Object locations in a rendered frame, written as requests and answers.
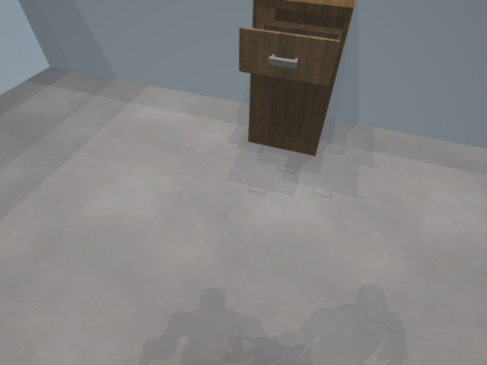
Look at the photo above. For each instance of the handle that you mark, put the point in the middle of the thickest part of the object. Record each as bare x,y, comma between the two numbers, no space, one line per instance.
290,63

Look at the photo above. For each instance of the drawer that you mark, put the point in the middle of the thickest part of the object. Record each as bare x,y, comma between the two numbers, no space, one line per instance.
316,52

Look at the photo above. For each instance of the cabinet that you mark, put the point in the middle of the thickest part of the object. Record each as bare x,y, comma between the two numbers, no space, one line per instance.
290,114

